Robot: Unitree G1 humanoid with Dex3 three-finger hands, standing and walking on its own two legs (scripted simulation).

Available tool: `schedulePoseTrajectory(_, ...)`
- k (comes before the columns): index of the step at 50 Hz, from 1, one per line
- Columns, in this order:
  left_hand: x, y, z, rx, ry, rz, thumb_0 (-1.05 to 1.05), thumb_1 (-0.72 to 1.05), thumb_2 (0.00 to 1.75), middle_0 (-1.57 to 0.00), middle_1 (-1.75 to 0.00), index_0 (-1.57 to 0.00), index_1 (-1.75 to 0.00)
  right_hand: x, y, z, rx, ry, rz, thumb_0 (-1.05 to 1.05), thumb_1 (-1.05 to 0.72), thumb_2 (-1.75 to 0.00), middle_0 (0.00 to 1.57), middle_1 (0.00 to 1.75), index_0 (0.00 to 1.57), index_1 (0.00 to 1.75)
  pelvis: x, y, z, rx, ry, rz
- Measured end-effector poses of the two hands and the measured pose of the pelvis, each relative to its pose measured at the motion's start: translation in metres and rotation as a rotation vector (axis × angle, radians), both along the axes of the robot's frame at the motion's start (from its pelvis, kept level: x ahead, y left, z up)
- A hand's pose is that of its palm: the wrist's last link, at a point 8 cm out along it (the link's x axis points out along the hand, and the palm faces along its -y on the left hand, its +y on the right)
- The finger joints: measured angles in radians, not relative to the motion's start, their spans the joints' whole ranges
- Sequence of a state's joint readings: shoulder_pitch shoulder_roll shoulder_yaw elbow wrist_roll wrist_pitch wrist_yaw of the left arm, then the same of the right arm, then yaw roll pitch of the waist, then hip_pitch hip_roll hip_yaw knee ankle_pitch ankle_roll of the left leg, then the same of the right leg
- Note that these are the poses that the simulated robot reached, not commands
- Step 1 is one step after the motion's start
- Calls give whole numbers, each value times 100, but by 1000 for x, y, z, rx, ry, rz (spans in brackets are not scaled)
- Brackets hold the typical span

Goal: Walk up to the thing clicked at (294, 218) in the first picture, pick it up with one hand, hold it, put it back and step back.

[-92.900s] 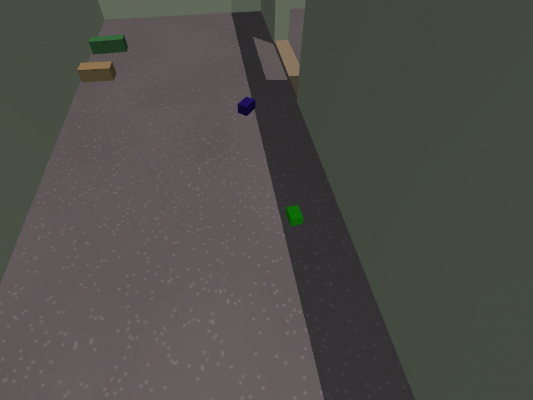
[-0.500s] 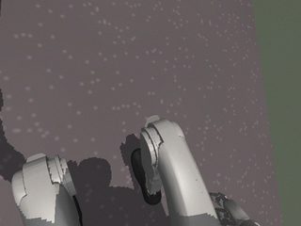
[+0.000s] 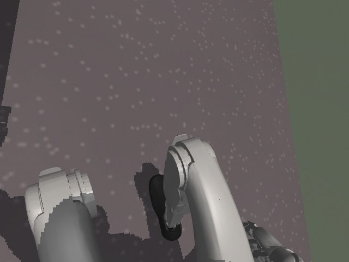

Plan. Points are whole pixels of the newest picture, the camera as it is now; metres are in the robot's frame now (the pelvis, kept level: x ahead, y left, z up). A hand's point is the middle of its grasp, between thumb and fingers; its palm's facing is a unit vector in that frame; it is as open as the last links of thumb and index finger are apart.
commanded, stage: rest palm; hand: left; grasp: from above
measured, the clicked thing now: out of the picture +0.50 +0.32 -0.29
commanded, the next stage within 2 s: close in 1.50 s
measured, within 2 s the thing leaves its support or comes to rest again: neither
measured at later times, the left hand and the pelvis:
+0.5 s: hand out of the picture +0.47 +0.32 -0.25, palm faces -0.57 -0.04 -0.82, open 13.9 cm; pelvis +0.01 -0.01 -0.01, yaw +0 degrees
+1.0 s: hand out of the picture +0.44 +0.29 -0.24, palm faces -0.45 -0.01 -0.89, open 14.0 cm; pelvis +0.00 +0.00 +0.00, yaw -2 degrees
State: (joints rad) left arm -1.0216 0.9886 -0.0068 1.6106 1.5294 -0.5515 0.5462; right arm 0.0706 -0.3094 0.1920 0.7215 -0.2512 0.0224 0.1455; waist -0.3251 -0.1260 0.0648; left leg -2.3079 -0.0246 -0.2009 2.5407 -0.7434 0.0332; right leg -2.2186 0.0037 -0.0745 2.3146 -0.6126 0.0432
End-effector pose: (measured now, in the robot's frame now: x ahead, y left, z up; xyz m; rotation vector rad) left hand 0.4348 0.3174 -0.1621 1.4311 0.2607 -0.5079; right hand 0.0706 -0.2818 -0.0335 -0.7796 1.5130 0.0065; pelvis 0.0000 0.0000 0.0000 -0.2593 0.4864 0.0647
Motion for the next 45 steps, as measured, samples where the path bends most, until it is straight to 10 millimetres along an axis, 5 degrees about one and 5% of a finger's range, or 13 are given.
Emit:
schedulePoseTrajectory(11, 28, -21, -6, 115, -106, 72, 0, -44, 94, -8, -99, -9, -96, 2, 17, -12, 110, -81, -14, 0, -90, -90, 20, 30, 21, 30, 5, 2, -6, -4, 52, -8)
schedulePoseTrajectory(19, 51, -10, -20, 156, 2, 257, 0, -44, 95, -7, -99, -9, -96, -3, 15, -29, 188, -92, -24, 0, -90, -90, 20, 30, 21, 30, 9, -4, -16, 19, 53, -9)
schedulePoseTrajectory(28, 42, 0, -38, 142, 125, 233, 0, -45, 94, -5, -99, -8, -97, -19, 5, -27, 177, 37, -32, 0, -91, -90, 20, 30, 21, 30, 11, -11, -11, 22, 53, -8)
schedulePoseTrajectory(45, 18, -16, -21, 27, 0, 34, 0, -44, 96, -6, -95, -8, -94, -10, -3, 3, 36, -2, 37, 0, -90, -90, 20, 30, 21, 30, 1, -5, -6, -3, -18, -20)
